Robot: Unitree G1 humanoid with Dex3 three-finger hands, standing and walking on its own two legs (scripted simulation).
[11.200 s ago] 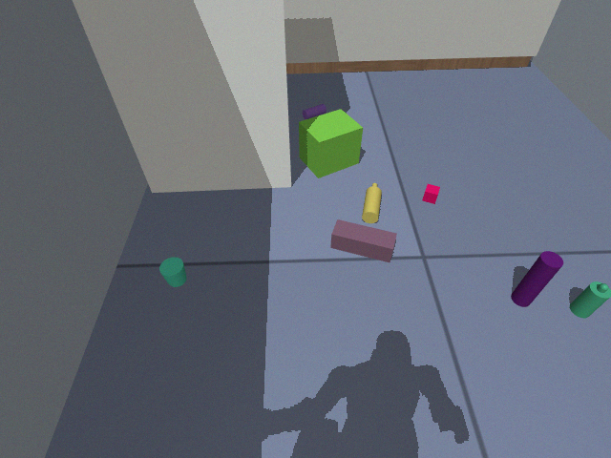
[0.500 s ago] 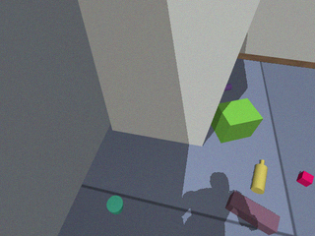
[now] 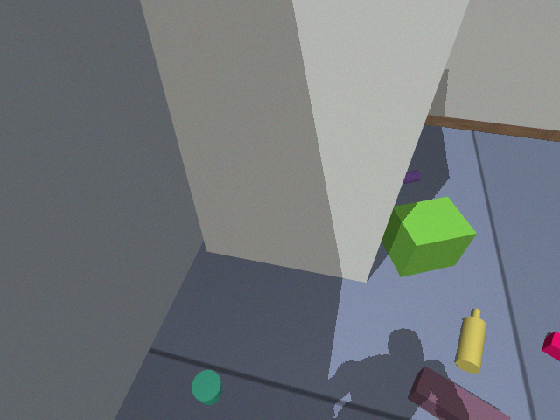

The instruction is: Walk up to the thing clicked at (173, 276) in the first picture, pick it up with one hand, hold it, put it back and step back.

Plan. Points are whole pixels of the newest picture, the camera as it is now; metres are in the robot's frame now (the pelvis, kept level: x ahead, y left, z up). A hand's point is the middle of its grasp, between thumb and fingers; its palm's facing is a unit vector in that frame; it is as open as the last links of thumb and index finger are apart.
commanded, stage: walk up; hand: left
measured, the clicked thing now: (208, 389) +0.37 +0.24 -0.73
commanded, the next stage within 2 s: stand in 0.24 s
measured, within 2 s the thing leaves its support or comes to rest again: neither
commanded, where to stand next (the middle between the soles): -0.01 -0.01 m, yaw +1 degrees
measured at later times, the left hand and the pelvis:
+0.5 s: hand out of the picture +0.10 +0.25 -0.14, palm faces -0.02 -0.94 -0.35, open 7.4 cm; pelvis -0.01 +0.00 +0.01, yaw +0 degrees
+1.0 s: hand out of the picture +0.04 +0.25 -0.15, palm faces -0.02 -0.94 -0.33, open 7.4 cm; pelvis -0.02 +0.00 +0.01, yaw +0 degrees
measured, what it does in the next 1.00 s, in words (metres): stands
